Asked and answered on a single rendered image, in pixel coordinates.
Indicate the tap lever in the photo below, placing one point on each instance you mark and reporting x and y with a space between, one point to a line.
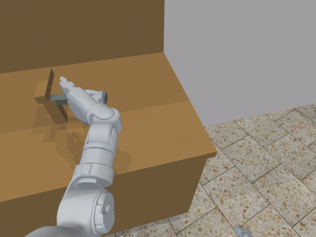
62 99

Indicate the counter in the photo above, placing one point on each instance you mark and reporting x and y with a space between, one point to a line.
103 45

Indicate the robot left hand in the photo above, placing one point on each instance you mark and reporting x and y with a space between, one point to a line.
80 101

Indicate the robot right hand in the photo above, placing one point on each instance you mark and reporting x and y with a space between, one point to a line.
241 232

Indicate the left robot forearm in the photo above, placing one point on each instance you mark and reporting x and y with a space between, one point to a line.
95 170

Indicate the left robot upper arm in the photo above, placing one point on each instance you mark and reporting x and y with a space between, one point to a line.
82 213

